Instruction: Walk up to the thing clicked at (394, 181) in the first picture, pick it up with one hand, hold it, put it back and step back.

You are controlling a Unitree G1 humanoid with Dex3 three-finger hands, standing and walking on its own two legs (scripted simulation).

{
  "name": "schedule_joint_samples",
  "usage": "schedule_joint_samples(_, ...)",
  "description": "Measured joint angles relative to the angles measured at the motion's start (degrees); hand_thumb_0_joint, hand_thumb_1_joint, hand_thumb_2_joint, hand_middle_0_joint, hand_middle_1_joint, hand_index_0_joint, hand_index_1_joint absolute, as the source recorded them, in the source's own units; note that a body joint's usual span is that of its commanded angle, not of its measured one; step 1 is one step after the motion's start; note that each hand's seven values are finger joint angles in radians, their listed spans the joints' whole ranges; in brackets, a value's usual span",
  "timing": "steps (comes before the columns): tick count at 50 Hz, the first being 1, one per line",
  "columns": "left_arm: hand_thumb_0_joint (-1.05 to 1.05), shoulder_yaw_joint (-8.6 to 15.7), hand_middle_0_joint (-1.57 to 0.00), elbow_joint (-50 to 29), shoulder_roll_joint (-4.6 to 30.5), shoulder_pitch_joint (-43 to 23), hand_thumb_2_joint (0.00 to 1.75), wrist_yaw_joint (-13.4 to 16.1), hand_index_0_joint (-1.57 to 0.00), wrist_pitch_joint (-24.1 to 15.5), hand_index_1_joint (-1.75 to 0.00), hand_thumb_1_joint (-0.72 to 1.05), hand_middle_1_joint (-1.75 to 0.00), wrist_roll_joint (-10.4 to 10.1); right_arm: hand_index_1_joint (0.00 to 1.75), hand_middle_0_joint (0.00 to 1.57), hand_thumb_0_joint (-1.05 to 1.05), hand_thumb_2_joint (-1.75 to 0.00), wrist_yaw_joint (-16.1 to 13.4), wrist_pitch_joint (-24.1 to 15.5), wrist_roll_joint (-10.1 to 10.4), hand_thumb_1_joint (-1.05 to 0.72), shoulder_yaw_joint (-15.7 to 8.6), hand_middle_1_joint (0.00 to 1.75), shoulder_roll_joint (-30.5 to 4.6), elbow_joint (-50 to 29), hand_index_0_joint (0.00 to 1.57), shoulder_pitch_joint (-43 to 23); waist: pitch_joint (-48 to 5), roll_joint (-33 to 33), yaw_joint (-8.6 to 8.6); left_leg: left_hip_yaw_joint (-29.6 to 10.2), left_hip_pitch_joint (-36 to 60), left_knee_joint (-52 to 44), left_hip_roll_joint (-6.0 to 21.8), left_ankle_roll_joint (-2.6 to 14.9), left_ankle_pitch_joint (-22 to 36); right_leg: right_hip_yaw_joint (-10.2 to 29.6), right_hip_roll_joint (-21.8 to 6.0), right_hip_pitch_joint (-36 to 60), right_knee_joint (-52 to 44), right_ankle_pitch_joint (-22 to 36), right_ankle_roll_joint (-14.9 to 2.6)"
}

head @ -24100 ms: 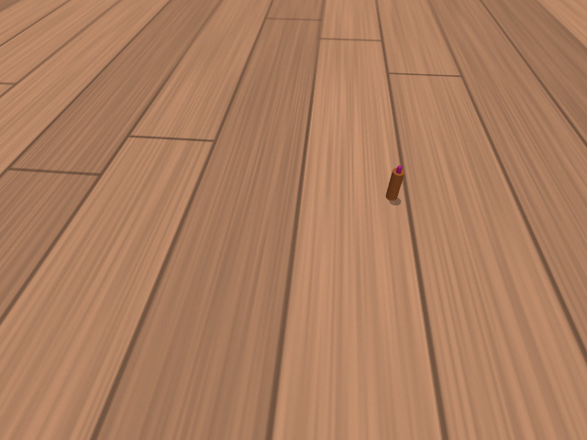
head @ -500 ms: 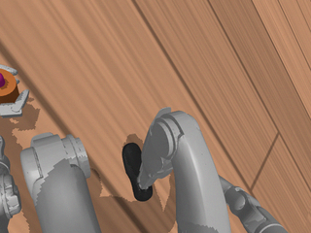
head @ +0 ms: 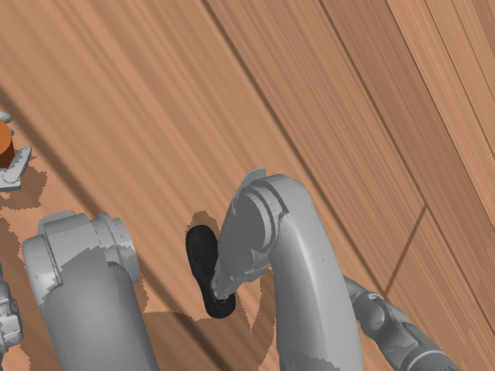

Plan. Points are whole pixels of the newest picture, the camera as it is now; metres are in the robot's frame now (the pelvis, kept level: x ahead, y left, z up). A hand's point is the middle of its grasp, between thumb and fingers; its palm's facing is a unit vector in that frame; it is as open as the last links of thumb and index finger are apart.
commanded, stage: loosen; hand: left
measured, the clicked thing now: out of the picture +0.43 +0.24 -0.19
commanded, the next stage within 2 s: open in 0.08 s
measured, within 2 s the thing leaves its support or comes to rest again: neither
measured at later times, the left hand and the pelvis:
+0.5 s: hand out of the picture +0.43 +0.23 -0.18, palm faces +0.20 -0.98 +0.00, open 11.3 cm; pelvis +0.00 +0.00 +0.00, yaw +0 degrees
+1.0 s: hand out of the picture +0.43 +0.29 -0.14, palm faces +0.26 -0.96 -0.05, open 16.5 cm; pelvis +0.00 +0.00 +0.01, yaw +0 degrees
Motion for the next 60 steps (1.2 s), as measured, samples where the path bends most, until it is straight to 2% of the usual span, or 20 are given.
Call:
schedule_joint_samples(7, 0.0, 0.1, -0.84, 0.3, 0.3, 0.2, 1.08, 0.0, -0.87, -0.5, -1.05, -0.09, -1.04, -0.6, 0.3, 0.2, 0.0, -0.9, -0.1, -0.2, -0.1, -0.9, 0.3, 0.3, -0.2, 0.0, 0.21, -0.3, 0.4, -0.4, 0.03, -0.2, 0.0, 0.4, 0.1, 0.18, 0.3, -0.2, 0.2, 0.1, 0.0, 0.4, 0.18)
schedule_joint_samples(15, 0.0, 0.0, -0.85, 0.2, 0.7, 0.0, 0.83, 0.1, -0.87, -0.9, -0.91, -0.06, -0.9, -0.1, 0.3, 0.2, 0.0, -0.9, 0.1, -0.2, -0.3, -0.91, 0.7, 0.3, -0.2, -0.3, 0.21, -0.1, 0.5, -0.6, 0.12, -0.5, 0.1, 0.5, 0.1, 0.33, 0.3, -0.4, 0.4, 0.4, -0.1, 0.5, -0.07)
schedule_joint_samples(24, 0.0, -0.6, -0.71, 0.4, 0.8, 0.0, 0.55, 0.2, -0.7, -0.7, -0.68, -0.23, -0.66, -0.4, 0.3, 0.2, 0.0, -0.9, 0.2, -0.4, -0.2, -0.91, 0.9, 0.3, -0.2, -0.4, 0.21, 0.0, 0.4, -0.4, 0.12, -0.5, 0.1, 0.4, 0.1, 0.53, 0.2, -0.4, 0.4, 0.6, -0.3, 0.4, 0.1)
schedule_joint_samples(34, 0.0, -0.4, -0.51, 0.5, 0.8, -0.1, 0.38, 0.5, -0.49, -0.8, -0.47, -0.34, -0.44, 0.0, 0.3, 0.2, 0.0, -0.9, 0.3, -0.3, -0.3, -0.91, 1.0, 0.3, -0.1, -0.6, 0.21, -0.1, 0.4, -0.8, 0.14, -0.7, 0.2, 0.4, 0.1, 0.47, 0.3, -0.7, 0.5, 0.8, -0.5, 0.5, -0.05)
schedule_joint_samples(38, 0.0, 0.0, -0.42, 0.2, 1.1, 0.2, 0.34, 0.4, -0.4, -0.7, -0.4, -0.36, -0.37, 0.4, 0.3, 0.2, 0.0, -0.9, 0.2, -0.2, -0.4, -0.91, 1.1, 0.3, -0.1, -0.7, 0.21, -0.1, 0.5, -0.7, 0.14, -0.8, 0.2, 0.4, 0.1, 0.54, 0.3, -0.7, 0.5, 0.8, -0.5, 0.5, 0.03)
schedule_joint_samples(41, -0.01, 1.5, -0.35, -1.9, 1.3, 0.7, 0.3, -0.1, -0.33, -0.1, -0.34, -0.38, -0.31, 0.8, 0.3, 0.2, 0.0, -0.9, 0.1, 0.0, -0.2, -0.91, 0.7, 0.3, 0.0, -0.8, 0.21, 0.2, 0.5, -0.8, 0.43, -0.6, 0.2, 0.4, 0.2, 0.66, 0.3, -0.6, 0.5, 0.8, -0.5, 0.6, 0.07)
schedule_joint_samples(45, -0.01, 4.1, -0.26, -7.1, 1.3, 1.6, 0.25, -1.1, -0.24, 2.2, -0.26, -0.41, -0.23, 1.0, 0.3, 0.2, 0.0, -0.9, -0.2, 0.7, 0.4, -0.91, -0.7, 0.3, 0.3, -0.8, 0.21, 1.7, -0.3, -0.4, 1.35, -0.1, 0.2, 0.0, 0.4, 0.64, 0.2, -0.3, 0.4, 0.6, -0.6, 0.4, -0.26)
schedule_joint_samples(47, -0.01, 4.4, -0.22, -10.5, 1.2, 2.2, 0.22, -1.9, -0.2, 4.2, -0.23, -0.42, -0.2, 0.9, 0.3, 0.2, 0.0, -0.9, -0.3, 1.1, 1.0, -0.91, -1.9, 0.3, 0.7, -0.6, 0.21, 2.9, -1.5, 0.1, 2.03, 0.4, 0.1, -0.5, 0.4, 0.63, 0.2, 0.1, 0.2, 0.4, -0.7, 0.2, -0.48)
schedule_joint_samples(52, -0.01, 1.7, -0.14, -17.4, 0.2, 2.7, 0.15, -5.8, -0.12, 10.3, -0.15, -0.47, -0.11, -1.1, 0.3, 0.2, 0.0, -0.9, -1.0, 2.0, 4.0, -0.91, -5.6, 0.3, 1.2, 0.4, 0.21, 6.0, -6.1, 2.8, 3.8, 2.6, -0.8, -2.5, 0.3, 1.14, 0.6, 1.6, -0.6, -0.6, -1.3, -0.6, -0.81)
schedule_joint_samples(58, -0.01, -1.0, -0.1, -18.8, -1.8, -0.2, 0.07, -11.3, -0.08, 17.4, -0.08, -0.55, -0.06, -3.7, 0.3, 0.2, 0.0, -0.9, -2.2, 2.4, 8.0, -0.9, -9.6, 0.3, 0.9, 0.8, 0.21, 7.8, -10.8, 6.4, 4.99, 5.6, -1.6, -5.2, 0.3, 2.27, 1.4, 3.6, -1.3, -1.5, -2.3, -1.3, -1.61)
schedule_joint_samples(60, -0.01, -0.6, -0.09, -18.1, -1.9, -1.4, 0.07, -11.0, -0.08, 20.1, -0.08, -0.56, -0.06, 0.2, 0.3, 0.2, 0.0, -0.9, -2.5, 3.1, 9.4, -0.9, -11.5, 0.3, 1.6, 0.8, 0.21, 8.2, -11.9, 7.2, 5.2, 6.3, -1.6, -6.1, 0.5, 2.47, 1.6, 4.2, -1.4, -1.8, -2.8, -1.3, -1.79)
